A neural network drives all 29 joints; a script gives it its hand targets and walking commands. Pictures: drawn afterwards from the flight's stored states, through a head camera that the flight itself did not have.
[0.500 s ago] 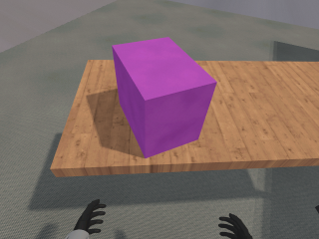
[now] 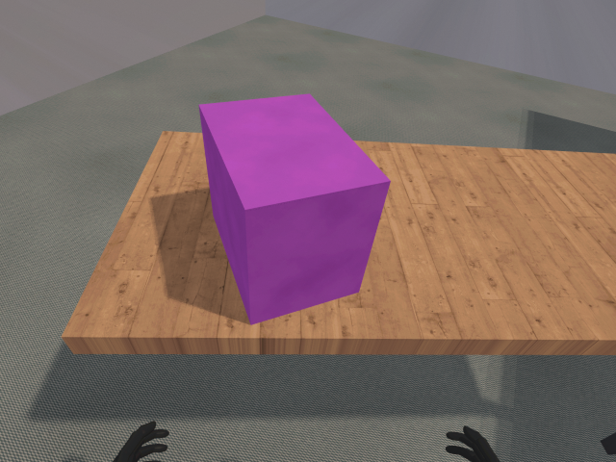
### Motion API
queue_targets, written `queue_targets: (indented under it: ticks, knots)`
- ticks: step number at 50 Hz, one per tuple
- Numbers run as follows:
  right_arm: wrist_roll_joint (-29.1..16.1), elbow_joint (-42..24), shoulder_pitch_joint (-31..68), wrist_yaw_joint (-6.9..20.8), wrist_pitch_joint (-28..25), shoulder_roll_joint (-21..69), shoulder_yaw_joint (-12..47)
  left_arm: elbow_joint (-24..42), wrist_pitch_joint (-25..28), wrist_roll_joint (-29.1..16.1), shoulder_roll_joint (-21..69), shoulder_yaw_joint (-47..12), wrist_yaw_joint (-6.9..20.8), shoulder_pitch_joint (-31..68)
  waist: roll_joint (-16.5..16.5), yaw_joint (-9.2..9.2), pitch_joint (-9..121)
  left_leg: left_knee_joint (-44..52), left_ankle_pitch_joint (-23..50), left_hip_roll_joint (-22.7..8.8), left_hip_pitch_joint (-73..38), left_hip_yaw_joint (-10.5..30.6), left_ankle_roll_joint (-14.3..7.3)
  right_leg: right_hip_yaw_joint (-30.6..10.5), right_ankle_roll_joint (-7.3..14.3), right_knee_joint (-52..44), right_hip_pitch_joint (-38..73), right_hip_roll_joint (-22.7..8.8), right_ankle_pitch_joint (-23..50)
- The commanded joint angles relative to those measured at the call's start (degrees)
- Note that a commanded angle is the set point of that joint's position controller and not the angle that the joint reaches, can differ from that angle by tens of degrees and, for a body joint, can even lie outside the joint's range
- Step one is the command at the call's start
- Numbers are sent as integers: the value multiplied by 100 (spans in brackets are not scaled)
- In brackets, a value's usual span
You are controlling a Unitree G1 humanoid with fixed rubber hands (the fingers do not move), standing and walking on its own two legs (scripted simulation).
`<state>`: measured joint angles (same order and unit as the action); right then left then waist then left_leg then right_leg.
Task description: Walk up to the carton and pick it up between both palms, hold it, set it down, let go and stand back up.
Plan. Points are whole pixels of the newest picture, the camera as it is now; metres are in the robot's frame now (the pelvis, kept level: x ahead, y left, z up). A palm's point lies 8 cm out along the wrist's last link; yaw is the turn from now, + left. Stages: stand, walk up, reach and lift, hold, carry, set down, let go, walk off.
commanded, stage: stand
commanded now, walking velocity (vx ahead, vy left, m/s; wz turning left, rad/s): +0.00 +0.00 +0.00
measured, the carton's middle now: (282, 202) +0.49 +0.05 +0.10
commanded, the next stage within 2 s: none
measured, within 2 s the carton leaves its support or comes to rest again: neither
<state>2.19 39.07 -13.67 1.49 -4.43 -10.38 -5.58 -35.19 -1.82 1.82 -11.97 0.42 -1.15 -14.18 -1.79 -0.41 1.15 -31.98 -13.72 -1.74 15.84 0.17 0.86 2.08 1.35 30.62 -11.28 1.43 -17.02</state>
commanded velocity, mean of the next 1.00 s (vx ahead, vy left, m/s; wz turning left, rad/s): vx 0.00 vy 0.00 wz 0.00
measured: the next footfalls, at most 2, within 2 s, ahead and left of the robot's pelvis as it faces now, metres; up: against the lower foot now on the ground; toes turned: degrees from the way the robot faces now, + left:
none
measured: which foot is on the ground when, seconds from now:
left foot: down 0.00-1.00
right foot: down 0.00-1.00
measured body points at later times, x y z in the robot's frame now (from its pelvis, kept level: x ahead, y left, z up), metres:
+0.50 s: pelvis +0.04 +0.01 +0.00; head +0.04 +0.02 +0.45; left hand +0.14 +0.26 -0.12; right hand +0.13 -0.24 -0.11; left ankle +0.04 +0.13 -0.73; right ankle +0.00 -0.10 -0.73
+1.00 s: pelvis +0.03 +0.01 +0.00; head +0.03 +0.03 +0.45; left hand +0.07 +0.28 -0.14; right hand +0.12 -0.23 -0.12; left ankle +0.04 +0.13 -0.73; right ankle +0.00 -0.11 -0.73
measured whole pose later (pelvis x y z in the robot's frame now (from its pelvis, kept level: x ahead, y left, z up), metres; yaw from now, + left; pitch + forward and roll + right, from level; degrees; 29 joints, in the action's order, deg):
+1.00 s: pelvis +0.03 +0.01 +0.00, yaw +5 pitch -2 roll -1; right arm 0.6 44.2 -19.2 -1.2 -1.8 -12.2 -2.0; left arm -49.8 0.1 0.6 -13.4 2.6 -0.4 -15.6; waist -0.4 -0.4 -2.3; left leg -31.5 -14.9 1.4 14.2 3.9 -0.6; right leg 5.5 -0.3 27.6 -6.6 -1.1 -18.6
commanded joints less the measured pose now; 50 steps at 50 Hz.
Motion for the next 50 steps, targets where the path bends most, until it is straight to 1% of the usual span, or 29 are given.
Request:
queue_targets:
  ticks: [1, 4, 6, 8, 9, 11, 13, 15, 17, 18, 20, 21, 22, 23, 25, 27, 28, 30, 32, 35, 36, 37, 40, 43, 44, 45, 46, 48, 50]
  knots:
    - [-43, -605, -191, -46, -129, -738, -266, 460, 484, 1, -710, 364, 81, 487, 141, 111, -228, 365, 402, -263, -181, 546, -299, -1121, -20, -1395, -835, -819, -236]
    - [-44, -602, -227, -85, -146, -797, -225, 251, 548, -7, -720, 365, 118, 367, 272, 52, 53, 336, 1003, -335, -195, 631, -308, -918, 20, -1147, -365, -787, 582]
    - [-66, -569, -342, -106, -124, -824, -204, 116, 563, -18, -809, 394, 122, 273, 181, 46, 81, 339, 1097, -336, -145, 642, -330, -926, 39, -1057, -190, -815, 884]
    - [-66, -481, -492, -125, -99, -850, -190, 1, 553, -37, -808, 400, 132, 179, -9, 48, 16, 336, 1083, -348, -126, 690, -333, -865, 33, -1081, -232, -815, 696]
    - [-74, -442, -567, -138, -81, -904, -179, -48, 537, -50, -790, 381, 128, 140, 64, 67, -40, 341, 1097, -339, -126, 700, -326, -889, 40, -1122, -269, -814, 667]
    - [-81, -344, -690, -142, -56, -916, -148, -128, 521, -66, -812, 386, 116, 150, -45, 92, -20, 364, 1224, -361, -85, 744, -326, -832, 44, -1065, -138, -800, 785]
    - [-103, -291, -772, -163, -53, -962, -110, -228, 518, -53, -851, 402, 103, 29, 166, 35, 189, 370, 1603, -373, -172, 767, -323, -718, 56, -860, 138, -773, 1086]
    - [-114, -240, -798, -183, -45, -1012, -84, -297, 509, -61, -861, 412, 83, -71, 192, 6, 333, 304, 1833, -380, -249, 771, -345, -656, 61, -749, 313, -773, 1440]
    - [-120, -209, -833, -188, -26, -1003, -70, -359, 494, -69, -853, 402, 75, -94, 244, 26, 240, 325, 1797, -367, -212, 777, -345, -639, 64, -761, 229, -777, 1304]
    - [-111, -205, -831, -193, 0, -982, -61, -376, 470, -70, -837, 399, 74, -55, 178, 29, -5, 330, 1763, -363, -82, 815, -353, -629, 56, -791, 160, -775, 1235]
    - [-126, -189, -837, -209, 22, -986, -40, -427, 443, -70, -841, 411, 71, -77, 166, -2, -46, 348, 1883, -366, -129, 817, -356, -596, 47, -753, 157, -783, 1323]
    - [-125, -156, -830, -213, 34, -1010, -32, -457, 439, -71, -835, 406, 74, -78, 153, 31, -110, 339, 1886, -350, -95, 811, -353, -611, 49, -762, 154, -768, 1389]
    - [-136, -152, -843, -224, 33, -1018, -30, -452, 437, -74, -842, 418, 65, -96, 278, 8, -32, 314, 2035, -343, -123, 807, -358, -591, 65, -739, 236, -802, 1509]
    - [-140, -139, -889, -225, 30, -1000, -11, -497, 434, -71, -847, 411, 62, -94, 251, 38, 15, 313, 2059, -349, -127, 829, -364, -542, 68, -705, 312, -803, 1501]
    - [-138, -134, -844, -231, 30, -991, 8, -493, 425, -71, -827, 404, 61, -39, 285, -4, 15, 331, 2140, -366, -112, 874, -393, -526, 66, -672, 387, -803, 1460]
    - [-152, -138, -799, -236, 46, -984, 7, -523, 418, -74, -815, 406, 58, -11, 365, 16, -52, 348, 2120, -356, -149, 846, -365, -536, 73, -679, 310, -815, 1493]
    - [-144, -143, -846, -240, 62, -987, 14, -568, 408, -72, -831, 409, 60, 4, 304, 58, -188, 376, 2139, -350, -62, 854, -375, -520, 69, -694, 302, -819, 1525]
    - [-159, -134, -840, -248, 75, -1031, 20, -582, 389, -85, -816, 408, 64, -44, 409, 39, -176, 429, 2032, -323, -66, 878, -352, -475, 44, -705, 290, -804, 1243]
    - [-157, -124, -823, -253, 83, -1002, 44, -675, 376, -78, -828, 411, 57, -44, 293, 40, -204, 481, 2020, -350, -143, 929, -352, -459, 26, -720, 259, -789, 1124]
    - [-154, -114, -800, -268, 75, -1006, 57, -700, 390, -82, -856, 410, 54, -22, 363, 44, -115, 442, 2201, -318, -123, 934, -366, -444, 34, -734, 426, -818, 1407]
    - [-157, -101, -776, -282, 75, -1036, 62, -724, 383, -89, -830, 409, 54, -22, 467, 29, -175, 444, 2278, -325, -115, 925, -361, -430, 31, -724, 429, -836, 1456]
    - [-153, -89, -778, -280, 73, -1037, 69, -790, 382, -101, -845, 412, 53, -40, 406, 30, -106, 414, 2368, -329, -159, 932, -370, -410, 24, -700, 481, -823, 1522]
    - [-158, -61, -792, -286, 109, -1043, 84, -874, 350, -113, -852, 416, 54, -119, 245, 36, -214, 480, 2022, -312, -166, 960, -365, -404, 16, -780, 361, -830, 1191]
    - [-160, -27, -764, -307, 143, -1080, 85, -931, 327, -111, -821, 396, 52, -120, 418, 23, -228, 500, 1869, -280, -78, 987, -349, -398, -1, -867, 420, -807, 1019]
    - [-162, -18, -792, -307, 140, -1060, 90, -983, 329, -114, -867, 399, 47, -131, 289, 33, -193, 504, 1875, -304, -147, 1017, -359, -388, 5, -853, 432, -827, 1008]
    - [-154, -29, -809, -309, 134, -1084, 94, -958, 327, -121, -867, 398, 51, -152, 324, 25, -186, 503, 1967, -302, -175, 998, -361, -380, 3, -827, 407, -841, 1124]
    - [-163, -1, -815, -312, 134, -1074, 103, -1007, 326, -134, -859, 382, 52, -184, 244, 49, -140, 506, 1918, -300, -234, 1003, -365, -377, 13, -835, 371, -840, 1077]
    - [-158, 55, -861, -312, 153, -1113, 90, -1069, 310, -130, -867, 387, 50, -245, 223, 21, -215, 596, 1645, -289, -130, 1046, -353, -367, -2, -886, 420, -829, 755]
    - [-176, 86, -837, -318, 161, -1111, 120, -1132, 302, -127, -897, 374, 45, -256, 301, 28, -258, 629, 1604, -300, -111, 1088, -360, -387, 10, -914, 427, -852, 689]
